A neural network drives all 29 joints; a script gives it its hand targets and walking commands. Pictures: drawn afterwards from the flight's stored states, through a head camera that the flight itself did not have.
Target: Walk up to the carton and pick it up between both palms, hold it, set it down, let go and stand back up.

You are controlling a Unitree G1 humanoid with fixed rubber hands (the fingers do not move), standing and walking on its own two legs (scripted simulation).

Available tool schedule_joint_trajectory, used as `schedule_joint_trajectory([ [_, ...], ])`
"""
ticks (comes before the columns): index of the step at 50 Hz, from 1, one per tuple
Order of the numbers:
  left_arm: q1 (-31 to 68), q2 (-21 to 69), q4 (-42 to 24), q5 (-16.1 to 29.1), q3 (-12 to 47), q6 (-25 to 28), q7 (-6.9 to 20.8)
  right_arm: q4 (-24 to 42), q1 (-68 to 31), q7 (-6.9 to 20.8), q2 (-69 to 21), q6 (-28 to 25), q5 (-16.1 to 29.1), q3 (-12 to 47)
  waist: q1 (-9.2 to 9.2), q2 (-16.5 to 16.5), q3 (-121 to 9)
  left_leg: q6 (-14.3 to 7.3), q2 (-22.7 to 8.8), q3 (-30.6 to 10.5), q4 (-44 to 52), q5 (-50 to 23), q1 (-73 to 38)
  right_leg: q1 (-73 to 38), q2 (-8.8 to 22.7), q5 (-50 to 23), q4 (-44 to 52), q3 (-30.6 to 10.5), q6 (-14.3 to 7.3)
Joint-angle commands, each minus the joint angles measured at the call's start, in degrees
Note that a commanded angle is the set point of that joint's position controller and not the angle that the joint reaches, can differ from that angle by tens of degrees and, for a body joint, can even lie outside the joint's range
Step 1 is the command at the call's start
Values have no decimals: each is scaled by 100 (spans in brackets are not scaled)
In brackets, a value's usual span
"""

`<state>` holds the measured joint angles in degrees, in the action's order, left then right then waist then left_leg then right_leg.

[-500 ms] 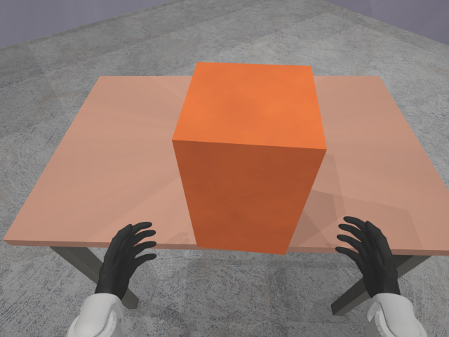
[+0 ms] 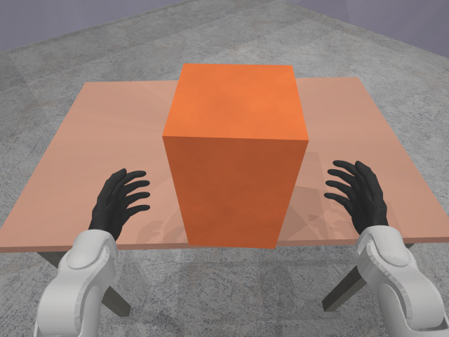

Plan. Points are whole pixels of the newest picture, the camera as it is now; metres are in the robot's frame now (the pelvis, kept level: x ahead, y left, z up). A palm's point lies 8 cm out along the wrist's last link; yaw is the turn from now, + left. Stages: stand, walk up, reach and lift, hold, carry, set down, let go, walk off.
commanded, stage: reach and lift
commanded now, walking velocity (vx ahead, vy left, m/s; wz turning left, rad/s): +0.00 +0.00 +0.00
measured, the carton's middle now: (234, 166) +0.38 +0.01 +0.11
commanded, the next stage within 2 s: none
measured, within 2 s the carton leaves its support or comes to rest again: neither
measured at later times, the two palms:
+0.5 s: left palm (115, 160) +0.34 +0.19 +0.17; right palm (369, 161) +0.33 -0.20 +0.17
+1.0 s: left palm (115, 106) +0.39 +0.19 +0.23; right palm (374, 110) +0.38 -0.20 +0.22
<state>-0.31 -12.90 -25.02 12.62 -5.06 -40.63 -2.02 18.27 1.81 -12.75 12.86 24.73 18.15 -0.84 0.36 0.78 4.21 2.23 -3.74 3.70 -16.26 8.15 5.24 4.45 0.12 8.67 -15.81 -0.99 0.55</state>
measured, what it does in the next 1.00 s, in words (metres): stands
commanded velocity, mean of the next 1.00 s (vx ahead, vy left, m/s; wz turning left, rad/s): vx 0.00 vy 0.00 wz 0.00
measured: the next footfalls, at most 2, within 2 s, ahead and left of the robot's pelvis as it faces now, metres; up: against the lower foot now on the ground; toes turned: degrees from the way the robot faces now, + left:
none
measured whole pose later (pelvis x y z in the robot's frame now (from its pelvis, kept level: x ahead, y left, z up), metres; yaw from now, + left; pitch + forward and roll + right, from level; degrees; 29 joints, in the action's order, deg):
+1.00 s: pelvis +0.00 +0.00 +0.00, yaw +0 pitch +0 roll +0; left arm 42.7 -20.8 5.9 12.9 -8.6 -53.0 -2.9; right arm -18.8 -43.1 -13.8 20.4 32.4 29.7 1.9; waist -4.4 2.0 -1.4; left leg 2.3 -3.8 2.5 -17.5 8.9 8.3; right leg 7.3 -0.4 8.9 -16.5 -1.2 0.5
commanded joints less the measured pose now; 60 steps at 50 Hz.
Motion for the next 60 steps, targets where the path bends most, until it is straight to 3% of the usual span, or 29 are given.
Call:
schedule_joint_trajectory([
  [1, 1879, -491, -903, 5, -311, -107, -20, 853, -1828, -31, 590, -57, 68, -362, -120, -94, -1375, 19, 372, -13, 47, -499, -721, 134, -281, -780, 135, 110, -10],
  [10, 2931, -571, -297, -209, -619, -688, -8, 102, -3017, -159, 783, 203, 306, -279, -179, -67, -1630, -35, 430, 13, 4, -521, -668, -145, -311, -1136, -22, 123, 82],
  [22, 4333, -951, 449, -143, -746, -877, 2, -662, -4468, -258, 1000, 370, 571, -226, -322, 38, -2030, -150, 449, -18, -14, -531, -694, -256, -306, -1608, -111, 99, 166],
  [32, 5106, -1168, 868, -129, -734, -1039, -15, -1386, -5302, -270, 1276, 435, 887, -186, -421, -169, -2384, -76, 451, -60, -142, -1095, -876, -330, -356, -2235, -189, 142, 180],
  [43, 6321, -1506, 1658, -10, -650, -999, -72, -2286, -6588, -154, 1568, 494, 1074, -213, -463, -208, -2807, -108, 412, -113, -171, -1131, -831, -289, -368, -2359, -190, 160, 201],
  [60, 7748, -1698, 3680, -41, -297, -465, -83, -4319, -8160, 88, 1614, 297, 1207, 85, -508, -217, -3134, -202, 417, -177, -293, -1128, -686, -354, -340, -2496, -198, 211, 260],
])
